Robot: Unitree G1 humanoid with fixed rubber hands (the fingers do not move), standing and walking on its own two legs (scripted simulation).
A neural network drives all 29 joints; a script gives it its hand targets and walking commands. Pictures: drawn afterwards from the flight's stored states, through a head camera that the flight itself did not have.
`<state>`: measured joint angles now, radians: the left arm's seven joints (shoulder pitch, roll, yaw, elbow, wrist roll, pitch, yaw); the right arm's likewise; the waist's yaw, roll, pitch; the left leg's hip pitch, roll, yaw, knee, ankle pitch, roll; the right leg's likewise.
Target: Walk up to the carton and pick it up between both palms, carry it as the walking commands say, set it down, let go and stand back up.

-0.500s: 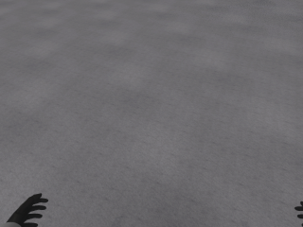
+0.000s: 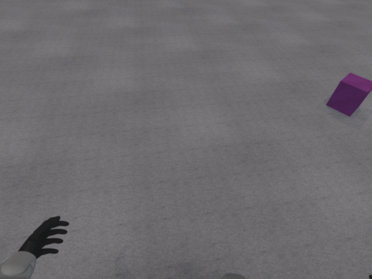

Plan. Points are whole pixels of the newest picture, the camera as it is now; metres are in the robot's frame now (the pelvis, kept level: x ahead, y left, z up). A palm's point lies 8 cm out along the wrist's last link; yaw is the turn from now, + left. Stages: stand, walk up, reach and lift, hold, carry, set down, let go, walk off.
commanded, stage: walk up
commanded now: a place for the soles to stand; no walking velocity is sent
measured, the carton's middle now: (350, 94) +1.56 -1.50 -0.65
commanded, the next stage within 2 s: none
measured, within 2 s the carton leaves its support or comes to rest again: neither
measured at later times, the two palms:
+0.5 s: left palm (116, 174) +0.45 +0.20 -0.10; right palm out of the picture +0.20 -0.44 -0.05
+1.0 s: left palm (192, 106) +0.72 -0.05 -0.07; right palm out of the picture +0.31 -0.58 -0.09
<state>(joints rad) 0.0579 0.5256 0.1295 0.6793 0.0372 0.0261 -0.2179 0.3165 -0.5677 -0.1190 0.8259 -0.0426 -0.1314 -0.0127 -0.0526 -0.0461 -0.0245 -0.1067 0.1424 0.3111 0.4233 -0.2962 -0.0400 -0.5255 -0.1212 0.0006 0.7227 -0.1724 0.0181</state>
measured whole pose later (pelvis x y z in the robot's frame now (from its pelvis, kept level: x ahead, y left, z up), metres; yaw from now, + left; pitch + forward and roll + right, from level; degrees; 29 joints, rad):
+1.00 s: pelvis +0.43 -0.26 -0.01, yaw -34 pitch +1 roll -1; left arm 0.19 0.46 0.10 0.75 0.00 -0.06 -0.09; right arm 0.29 -0.49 -0.04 0.81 -0.01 -0.12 0.03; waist 0.00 0.03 0.05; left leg -0.52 0.16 0.05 0.94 -0.33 0.02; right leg -0.27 0.05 -0.05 0.51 -0.25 -0.07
